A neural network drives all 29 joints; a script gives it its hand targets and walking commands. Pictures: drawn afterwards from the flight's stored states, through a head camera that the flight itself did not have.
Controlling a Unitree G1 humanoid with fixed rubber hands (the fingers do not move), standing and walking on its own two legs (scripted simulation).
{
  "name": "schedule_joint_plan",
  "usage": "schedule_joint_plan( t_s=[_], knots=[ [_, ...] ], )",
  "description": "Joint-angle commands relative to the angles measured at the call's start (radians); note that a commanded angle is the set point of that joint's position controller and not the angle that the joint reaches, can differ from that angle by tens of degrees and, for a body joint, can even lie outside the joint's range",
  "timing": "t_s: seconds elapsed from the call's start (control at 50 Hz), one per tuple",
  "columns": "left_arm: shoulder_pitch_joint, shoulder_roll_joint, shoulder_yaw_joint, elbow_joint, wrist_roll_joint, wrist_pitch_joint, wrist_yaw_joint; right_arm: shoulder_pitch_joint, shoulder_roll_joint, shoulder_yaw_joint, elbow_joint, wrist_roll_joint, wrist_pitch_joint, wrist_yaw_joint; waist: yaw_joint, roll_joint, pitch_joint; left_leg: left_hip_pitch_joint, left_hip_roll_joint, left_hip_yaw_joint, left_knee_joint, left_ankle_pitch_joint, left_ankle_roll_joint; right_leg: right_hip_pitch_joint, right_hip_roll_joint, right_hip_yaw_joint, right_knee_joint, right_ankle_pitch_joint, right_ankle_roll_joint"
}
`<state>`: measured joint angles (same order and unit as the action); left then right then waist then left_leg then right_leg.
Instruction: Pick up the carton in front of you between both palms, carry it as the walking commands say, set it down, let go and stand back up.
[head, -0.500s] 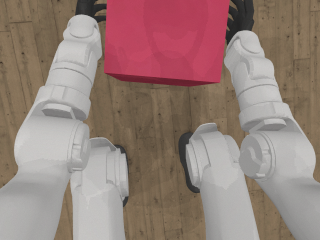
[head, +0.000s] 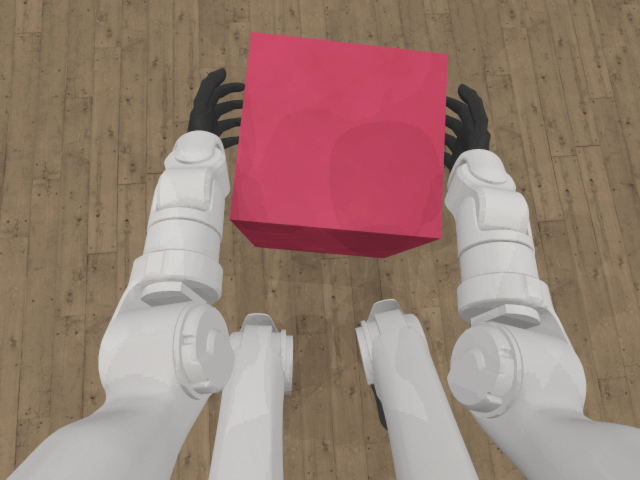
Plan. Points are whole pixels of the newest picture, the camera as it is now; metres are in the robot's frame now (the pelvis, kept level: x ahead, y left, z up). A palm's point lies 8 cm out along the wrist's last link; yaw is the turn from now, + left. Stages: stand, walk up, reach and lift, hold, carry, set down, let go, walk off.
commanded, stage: reach and lift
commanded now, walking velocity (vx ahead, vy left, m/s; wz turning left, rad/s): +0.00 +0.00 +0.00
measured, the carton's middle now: (332, 170) +0.50 -0.03 -0.13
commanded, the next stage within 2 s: none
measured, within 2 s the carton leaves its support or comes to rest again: neither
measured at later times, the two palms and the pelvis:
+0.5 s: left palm (142, 111) +0.47 +0.13 +0.09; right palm (542, 109) +0.45 -0.17 +0.10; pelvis +0.05 +0.00 +0.13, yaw +0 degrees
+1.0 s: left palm out of the picture +0.42 +0.14 +0.24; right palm out of the picture +0.42 -0.16 +0.25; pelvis +0.10 -0.01 +0.26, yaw +1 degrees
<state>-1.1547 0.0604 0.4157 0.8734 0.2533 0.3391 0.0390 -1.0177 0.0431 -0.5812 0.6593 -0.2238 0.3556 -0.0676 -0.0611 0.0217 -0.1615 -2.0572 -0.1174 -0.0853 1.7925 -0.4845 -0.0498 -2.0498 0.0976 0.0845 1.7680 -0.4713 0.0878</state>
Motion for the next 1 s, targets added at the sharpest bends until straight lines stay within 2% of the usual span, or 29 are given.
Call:
schedule_joint_plan(
  t_s=[0.0, 0.1, 0.22, 0.44, 0.72, 0.86, 0.98],
  knots=[
    [-0.528, -1.079, -0.383, 0.000, -0.141, -0.011, -0.238, -0.690, 1.010, 0.566, 0.044, 0.153, 0.005, 0.272, -0.013, 0.015, -0.988, 0.571, -0.065, 0.157, -0.239, 0.052, 0.042, 0.586, 0.067, -0.190, -0.210, 0.086, -0.037],
    [-0.476, -1.145, -0.492, -0.092, -0.193, 0.001, -0.242, -0.609, 1.047, 0.652, -0.007, 0.193, 0.014, 0.279, -0.017, 0.030, -1.056, 0.698, -0.068, 0.151, -0.294, 0.125, 0.029, 0.690, 0.072, -0.181, -0.263, 0.155, -0.040],
    [-0.376, -1.185, -0.574, -0.150, -0.226, 0.003, -0.236, -0.492, 1.074, 0.718, -0.027, 0.222, 0.016, 0.279, -0.010, 0.041, -1.013, 0.810, -0.067, 0.136, -0.380, 0.160, 0.018, 0.796, 0.076, -0.161, -0.345, 0.187, -0.044],
    [-0.150, -1.209, -0.577, -0.152, -0.200, -0.022, -0.223, -0.269, 1.097, 0.723, 0.011, 0.189, -0.007, 0.274, 0.012, 0.014, -0.802, 1.003, -0.054, 0.088, -0.592, 0.187, 0.026, 0.985, 0.070, -0.111, -0.554, 0.199, -0.051],
    [0.120, -1.213, -0.637, -0.228, -0.182, -0.048, -0.220, 0.020, 1.107, 0.779, -0.012, 0.156, -0.036, 0.272, 0.027, -0.002, -0.621, 1.332, -0.024, 0.028, -0.882, 0.313, 0.034, 1.334, 0.042, -0.043, -0.847, 0.324, -0.067],
    [0.248, -1.207, -0.682, -0.283, -0.186, -0.027, -0.229, 0.149, 1.105, 0.827, -0.054, 0.155, -0.017, 0.276, 0.035, -0.009, -0.504, 1.517, -0.007, 0.004, -1.037, 0.407, 0.036, 1.534, 0.025, -0.017, -1.002, 0.417, -0.073],
    [0.348, -1.203, -0.718, -0.341, -0.202, 0.031, -0.240, 0.250, 1.102, 0.866, -0.108, 0.164, 0.038, 0.282, 0.047, -0.016, -0.395, 1.678, 0.007, -0.005, -1.175, 0.489, 0.035, 1.704, 0.013, -0.005, -1.139, 0.498, -0.072]
  ],
)
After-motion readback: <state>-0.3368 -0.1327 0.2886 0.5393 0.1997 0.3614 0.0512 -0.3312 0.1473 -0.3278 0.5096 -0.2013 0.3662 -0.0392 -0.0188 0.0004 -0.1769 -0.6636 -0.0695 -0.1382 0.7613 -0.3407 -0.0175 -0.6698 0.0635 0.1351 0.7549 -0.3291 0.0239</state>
